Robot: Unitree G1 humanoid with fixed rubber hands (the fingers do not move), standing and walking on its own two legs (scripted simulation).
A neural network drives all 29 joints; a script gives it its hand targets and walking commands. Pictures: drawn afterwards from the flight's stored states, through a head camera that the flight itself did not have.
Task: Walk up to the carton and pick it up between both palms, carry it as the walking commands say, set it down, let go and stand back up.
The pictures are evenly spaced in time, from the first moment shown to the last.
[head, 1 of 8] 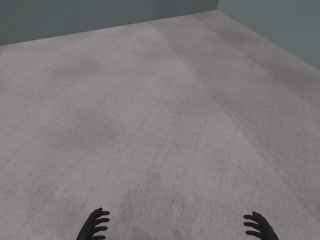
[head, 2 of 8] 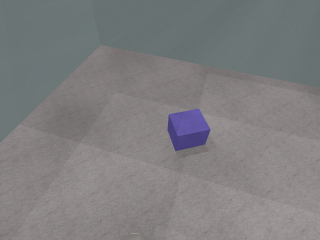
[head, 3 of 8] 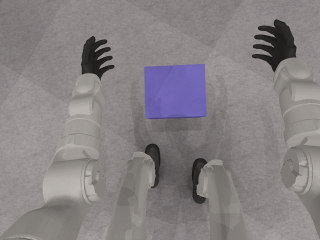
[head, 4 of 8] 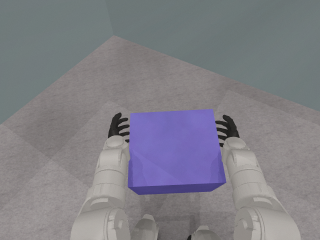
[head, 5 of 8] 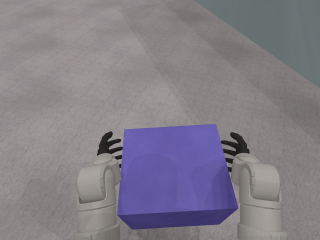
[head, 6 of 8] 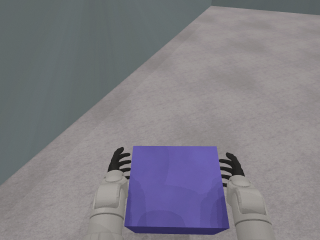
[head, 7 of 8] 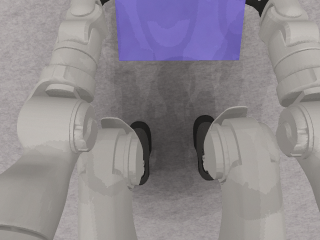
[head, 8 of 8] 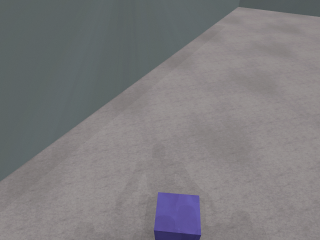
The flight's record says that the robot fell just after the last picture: no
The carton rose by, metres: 0.69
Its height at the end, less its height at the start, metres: +0.00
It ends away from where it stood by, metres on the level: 1.93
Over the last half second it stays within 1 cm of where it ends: yes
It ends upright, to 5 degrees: yes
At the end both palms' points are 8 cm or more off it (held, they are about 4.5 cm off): yes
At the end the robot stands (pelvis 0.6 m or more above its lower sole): yes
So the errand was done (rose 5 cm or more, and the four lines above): yes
